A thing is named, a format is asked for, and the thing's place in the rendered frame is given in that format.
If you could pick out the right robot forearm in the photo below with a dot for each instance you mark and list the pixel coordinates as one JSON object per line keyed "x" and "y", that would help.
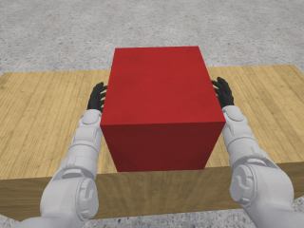
{"x": 240, "y": 142}

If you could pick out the robot left hand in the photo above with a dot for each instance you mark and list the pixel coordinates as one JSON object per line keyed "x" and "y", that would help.
{"x": 95, "y": 101}

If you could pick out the robot right upper arm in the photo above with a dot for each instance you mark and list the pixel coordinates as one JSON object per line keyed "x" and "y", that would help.
{"x": 266, "y": 194}

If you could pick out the pedestal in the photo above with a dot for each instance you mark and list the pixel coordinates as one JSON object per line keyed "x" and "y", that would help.
{"x": 40, "y": 111}

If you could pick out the carton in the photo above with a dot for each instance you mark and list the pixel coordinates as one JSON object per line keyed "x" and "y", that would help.
{"x": 161, "y": 111}

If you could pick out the robot right hand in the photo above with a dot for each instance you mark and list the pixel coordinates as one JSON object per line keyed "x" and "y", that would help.
{"x": 224, "y": 92}

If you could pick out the left robot forearm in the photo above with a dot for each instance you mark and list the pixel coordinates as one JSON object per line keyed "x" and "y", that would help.
{"x": 84, "y": 149}

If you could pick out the robot left upper arm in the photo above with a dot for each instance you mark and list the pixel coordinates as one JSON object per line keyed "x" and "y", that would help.
{"x": 66, "y": 203}

